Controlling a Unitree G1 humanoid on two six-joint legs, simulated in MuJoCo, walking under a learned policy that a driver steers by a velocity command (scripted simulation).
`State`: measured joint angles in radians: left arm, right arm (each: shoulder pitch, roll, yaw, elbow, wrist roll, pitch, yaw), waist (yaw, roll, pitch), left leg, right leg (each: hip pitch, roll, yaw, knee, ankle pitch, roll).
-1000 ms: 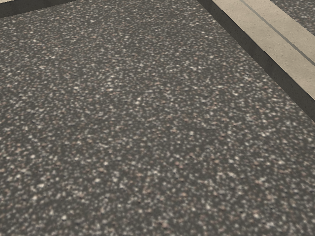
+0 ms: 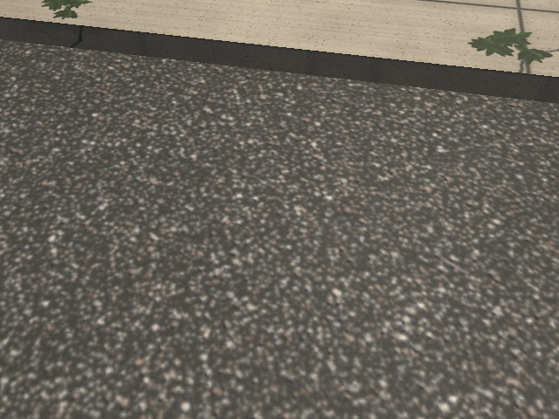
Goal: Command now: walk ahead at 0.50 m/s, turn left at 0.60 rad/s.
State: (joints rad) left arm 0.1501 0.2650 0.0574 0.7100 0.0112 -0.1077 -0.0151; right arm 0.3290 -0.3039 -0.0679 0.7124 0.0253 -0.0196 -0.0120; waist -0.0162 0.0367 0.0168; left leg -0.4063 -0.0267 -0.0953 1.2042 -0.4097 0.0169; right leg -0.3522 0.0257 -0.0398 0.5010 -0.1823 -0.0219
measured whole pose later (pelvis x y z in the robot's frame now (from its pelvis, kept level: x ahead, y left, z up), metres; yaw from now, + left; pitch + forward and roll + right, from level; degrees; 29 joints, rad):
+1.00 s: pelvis +0.54 +0.00 -0.01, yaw -15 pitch +1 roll +1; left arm 0.17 0.30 0.07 0.73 -0.02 -0.05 -0.04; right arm 0.24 -0.29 -0.06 0.78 0.02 -0.10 -0.01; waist 0.00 0.00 0.07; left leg -0.32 0.04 0.00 1.21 -0.45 -0.01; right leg -0.42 0.07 -0.03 0.59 -0.19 -0.10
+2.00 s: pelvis +1.05 -0.22 +0.00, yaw -28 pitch +2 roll +0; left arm 0.15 0.26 0.04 0.69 0.01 -0.08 -0.02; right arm 0.33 -0.31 -0.04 0.85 0.03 -0.07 0.01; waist -0.03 0.03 0.02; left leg -0.39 0.03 -0.05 1.13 -0.38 0.02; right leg -0.34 0.02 -0.06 0.48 -0.17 -0.05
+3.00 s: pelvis +1.56 -0.36 +0.00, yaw +6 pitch +3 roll -1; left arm 0.20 0.24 0.05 0.71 0.02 -0.06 0.01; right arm 0.28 -0.30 -0.06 0.64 0.03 0.00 -0.02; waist 0.00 0.05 -0.01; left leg -0.59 -0.05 -0.05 1.49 -0.52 -0.05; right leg -0.21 -0.02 -0.05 0.47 -0.31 0.01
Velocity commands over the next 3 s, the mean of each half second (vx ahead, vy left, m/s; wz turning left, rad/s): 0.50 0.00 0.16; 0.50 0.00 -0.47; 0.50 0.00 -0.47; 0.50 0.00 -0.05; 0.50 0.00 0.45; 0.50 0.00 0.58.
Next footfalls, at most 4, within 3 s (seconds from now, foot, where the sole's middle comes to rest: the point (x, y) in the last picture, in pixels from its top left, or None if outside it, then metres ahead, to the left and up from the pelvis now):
0.36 left None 0.35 0.17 -0.77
0.90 right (328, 354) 0.63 -0.09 -0.77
1.36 left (286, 246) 0.97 0.01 -0.77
1.88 right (402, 213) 1.08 -0.34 -0.77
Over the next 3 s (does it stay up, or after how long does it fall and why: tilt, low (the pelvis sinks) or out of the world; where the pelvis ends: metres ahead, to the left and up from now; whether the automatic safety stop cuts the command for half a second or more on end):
stays up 1.56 -0.36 0.00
